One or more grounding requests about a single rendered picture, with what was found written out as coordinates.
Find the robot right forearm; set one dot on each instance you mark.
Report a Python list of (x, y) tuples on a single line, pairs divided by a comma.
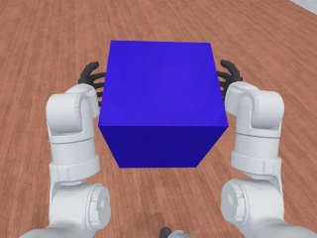
[(258, 126)]

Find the robot right upper arm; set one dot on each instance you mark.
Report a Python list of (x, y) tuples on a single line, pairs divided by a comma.
[(255, 207)]

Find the robot left hand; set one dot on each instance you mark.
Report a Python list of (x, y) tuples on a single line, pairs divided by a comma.
[(87, 78)]

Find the robot left upper arm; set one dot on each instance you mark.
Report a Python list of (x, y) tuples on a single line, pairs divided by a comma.
[(77, 211)]

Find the robot left forearm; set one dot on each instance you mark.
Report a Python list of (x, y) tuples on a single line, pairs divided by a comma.
[(71, 133)]

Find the carton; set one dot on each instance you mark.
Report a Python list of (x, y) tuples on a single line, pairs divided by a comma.
[(162, 105)]

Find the right robot foot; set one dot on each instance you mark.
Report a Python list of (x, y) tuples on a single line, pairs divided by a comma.
[(165, 232)]

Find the robot right hand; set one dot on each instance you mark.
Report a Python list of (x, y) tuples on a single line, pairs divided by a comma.
[(229, 78)]

